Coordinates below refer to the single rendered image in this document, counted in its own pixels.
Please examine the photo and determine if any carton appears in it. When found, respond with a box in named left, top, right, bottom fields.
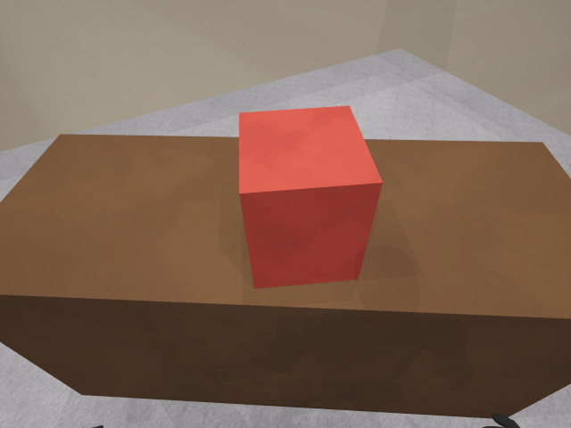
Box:
left=239, top=105, right=383, bottom=289

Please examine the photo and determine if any pedestal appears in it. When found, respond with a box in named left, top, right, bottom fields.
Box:
left=0, top=134, right=571, bottom=419

